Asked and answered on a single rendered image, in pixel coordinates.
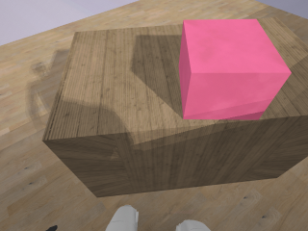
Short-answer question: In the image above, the pedestal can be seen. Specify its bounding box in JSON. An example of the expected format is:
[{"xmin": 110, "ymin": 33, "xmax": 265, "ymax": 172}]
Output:
[{"xmin": 42, "ymin": 17, "xmax": 308, "ymax": 198}]

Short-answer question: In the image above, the robot left thigh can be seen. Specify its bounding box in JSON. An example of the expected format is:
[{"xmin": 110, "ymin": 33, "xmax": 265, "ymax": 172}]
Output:
[{"xmin": 105, "ymin": 206, "xmax": 139, "ymax": 231}]

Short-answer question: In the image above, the robot thigh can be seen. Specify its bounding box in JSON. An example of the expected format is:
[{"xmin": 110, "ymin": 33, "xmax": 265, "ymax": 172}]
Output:
[
  {"xmin": 175, "ymin": 219, "xmax": 211, "ymax": 231},
  {"xmin": 105, "ymin": 206, "xmax": 139, "ymax": 231}
]

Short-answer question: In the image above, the robot right thigh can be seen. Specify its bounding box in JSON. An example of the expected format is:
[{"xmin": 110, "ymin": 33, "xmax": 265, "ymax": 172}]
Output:
[{"xmin": 175, "ymin": 219, "xmax": 211, "ymax": 231}]

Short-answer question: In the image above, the carton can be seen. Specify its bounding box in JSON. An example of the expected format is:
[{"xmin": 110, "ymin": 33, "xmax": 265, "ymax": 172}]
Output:
[{"xmin": 178, "ymin": 19, "xmax": 292, "ymax": 120}]

